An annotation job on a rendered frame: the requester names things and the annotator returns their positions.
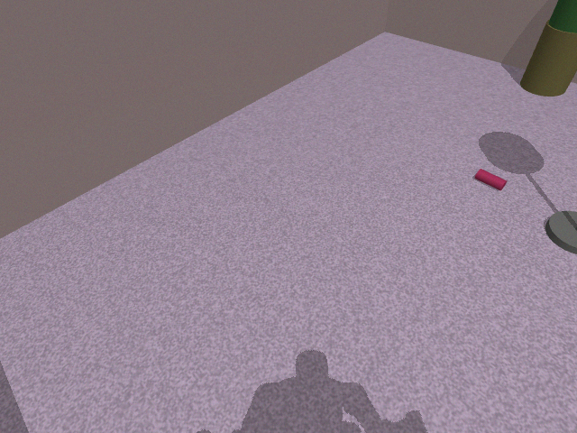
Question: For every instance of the can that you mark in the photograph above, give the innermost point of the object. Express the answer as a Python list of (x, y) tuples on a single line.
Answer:
[(490, 179)]

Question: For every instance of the potted plant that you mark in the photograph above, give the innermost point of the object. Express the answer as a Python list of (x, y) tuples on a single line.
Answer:
[(554, 60)]

